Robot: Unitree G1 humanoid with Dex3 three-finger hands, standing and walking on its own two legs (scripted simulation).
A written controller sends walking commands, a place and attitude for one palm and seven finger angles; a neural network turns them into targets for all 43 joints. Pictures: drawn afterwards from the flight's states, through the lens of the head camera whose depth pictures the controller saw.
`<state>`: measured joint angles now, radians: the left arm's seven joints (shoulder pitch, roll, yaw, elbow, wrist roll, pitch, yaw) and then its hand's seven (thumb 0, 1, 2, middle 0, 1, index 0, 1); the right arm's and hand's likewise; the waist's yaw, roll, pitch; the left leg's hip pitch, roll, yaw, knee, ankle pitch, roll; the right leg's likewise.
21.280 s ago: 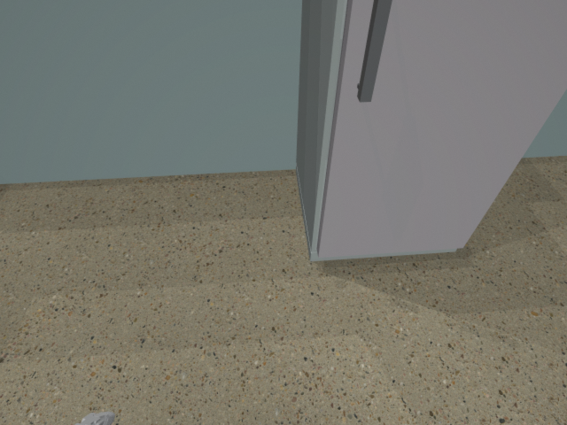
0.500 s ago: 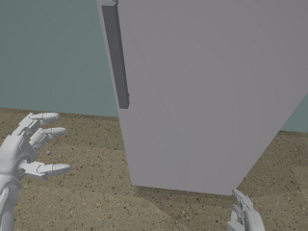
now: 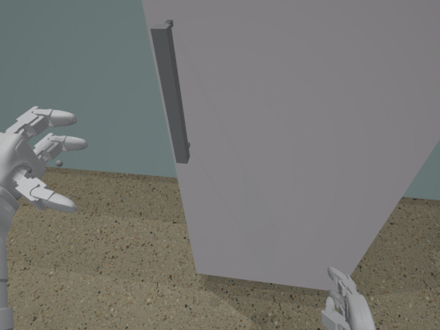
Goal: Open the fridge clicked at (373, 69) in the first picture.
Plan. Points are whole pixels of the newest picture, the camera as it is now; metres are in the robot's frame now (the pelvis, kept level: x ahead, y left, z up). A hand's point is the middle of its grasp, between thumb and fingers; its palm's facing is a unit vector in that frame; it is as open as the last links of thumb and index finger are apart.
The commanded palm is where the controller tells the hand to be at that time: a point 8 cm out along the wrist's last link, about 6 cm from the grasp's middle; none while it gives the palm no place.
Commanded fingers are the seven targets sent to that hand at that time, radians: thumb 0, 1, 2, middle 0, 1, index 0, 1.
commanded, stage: raise the hand to about handle height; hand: left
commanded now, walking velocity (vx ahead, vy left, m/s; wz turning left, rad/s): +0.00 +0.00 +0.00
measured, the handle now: (176, 99) +0.51 +0.16 +0.20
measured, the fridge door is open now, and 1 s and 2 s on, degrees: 0 0 0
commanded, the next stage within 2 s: move the hooked fingers beside the handle in 0.54 s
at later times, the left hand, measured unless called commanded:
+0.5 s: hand (68, 154) +0.28 +0.27 +0.23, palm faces +0.07 -0.99 -0.11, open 14.0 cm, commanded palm +0.25 +0.31 +0.24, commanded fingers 0.00 -0.50 0.30 -0.30 -1.20 -0.30 -1.20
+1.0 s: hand (93, 139) +0.33 +0.25 +0.22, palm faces +0.03 -1.00 -0.08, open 14.0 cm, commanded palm +0.29 +0.30 +0.23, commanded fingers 0.00 -0.50 0.30 -0.30 -1.20 -0.30 -1.20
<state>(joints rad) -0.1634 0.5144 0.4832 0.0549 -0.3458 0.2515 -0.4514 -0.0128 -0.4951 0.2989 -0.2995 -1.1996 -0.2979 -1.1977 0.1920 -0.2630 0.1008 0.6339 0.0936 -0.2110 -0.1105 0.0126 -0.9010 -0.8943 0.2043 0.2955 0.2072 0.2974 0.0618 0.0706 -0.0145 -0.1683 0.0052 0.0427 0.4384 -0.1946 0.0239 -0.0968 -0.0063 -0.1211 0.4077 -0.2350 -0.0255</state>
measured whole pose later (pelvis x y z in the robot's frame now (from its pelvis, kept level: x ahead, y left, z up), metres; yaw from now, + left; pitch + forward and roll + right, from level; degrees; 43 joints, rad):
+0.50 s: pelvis +0.00 -0.01 +0.00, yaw -1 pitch -4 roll +0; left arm -0.20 0.52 0.49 0.07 -0.33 0.33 -0.43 -0.01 -0.50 0.30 -0.30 -1.20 -0.30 -1.20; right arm 0.19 -0.28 0.09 0.62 0.11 -0.18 -0.11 0.01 -0.90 -0.89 0.20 0.30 0.21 0.30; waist 0.06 0.07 -0.02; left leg -0.16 0.02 0.05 0.45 -0.21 0.01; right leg -0.10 0.00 -0.11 0.43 -0.25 -0.04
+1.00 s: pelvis +0.01 +0.00 +0.00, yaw -1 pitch -3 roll +0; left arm -0.34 0.50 0.42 0.19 -0.29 0.32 -0.40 -0.01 -0.50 0.30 -0.30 -1.20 -0.30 -1.20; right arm 0.19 -0.26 0.09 0.63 0.10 -0.16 -0.10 0.01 -0.90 -0.89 0.20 0.30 0.21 0.30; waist 0.04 0.07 -0.02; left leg -0.17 0.01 0.05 0.43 -0.20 0.02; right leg -0.12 -0.01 -0.11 0.42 -0.25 -0.03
